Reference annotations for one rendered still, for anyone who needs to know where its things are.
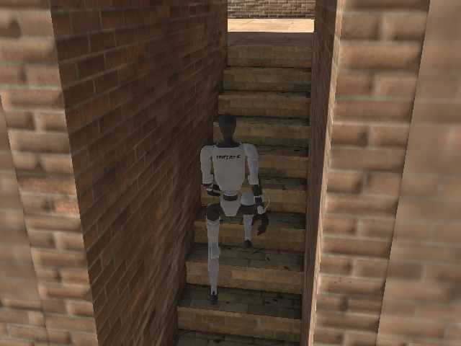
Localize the stairs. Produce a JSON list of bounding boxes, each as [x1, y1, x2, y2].
[[172, 47, 313, 346]]

